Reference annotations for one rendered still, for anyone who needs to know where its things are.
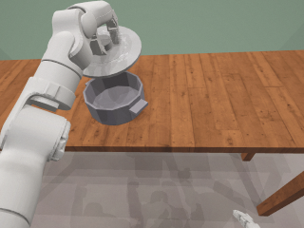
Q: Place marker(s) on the knob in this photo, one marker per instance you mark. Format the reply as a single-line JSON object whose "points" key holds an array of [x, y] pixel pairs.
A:
{"points": [[106, 42]]}

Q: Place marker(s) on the left robot hand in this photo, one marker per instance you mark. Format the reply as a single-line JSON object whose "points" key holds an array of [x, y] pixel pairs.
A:
{"points": [[103, 14]]}

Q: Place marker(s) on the robot left forearm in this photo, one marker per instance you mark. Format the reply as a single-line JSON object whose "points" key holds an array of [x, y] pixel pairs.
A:
{"points": [[62, 67]]}

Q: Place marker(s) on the right robot hand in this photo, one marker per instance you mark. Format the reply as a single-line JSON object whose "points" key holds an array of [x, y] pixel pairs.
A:
{"points": [[245, 220]]}

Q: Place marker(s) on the left robot upper arm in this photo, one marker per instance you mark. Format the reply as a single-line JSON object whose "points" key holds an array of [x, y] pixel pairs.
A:
{"points": [[36, 137]]}

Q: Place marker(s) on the table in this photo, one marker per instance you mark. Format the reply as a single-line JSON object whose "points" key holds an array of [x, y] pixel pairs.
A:
{"points": [[223, 102]]}

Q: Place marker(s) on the pot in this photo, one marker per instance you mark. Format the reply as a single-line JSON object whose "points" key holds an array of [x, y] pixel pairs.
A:
{"points": [[115, 100]]}

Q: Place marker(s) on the lid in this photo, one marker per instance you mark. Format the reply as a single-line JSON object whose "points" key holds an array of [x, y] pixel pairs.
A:
{"points": [[119, 58]]}

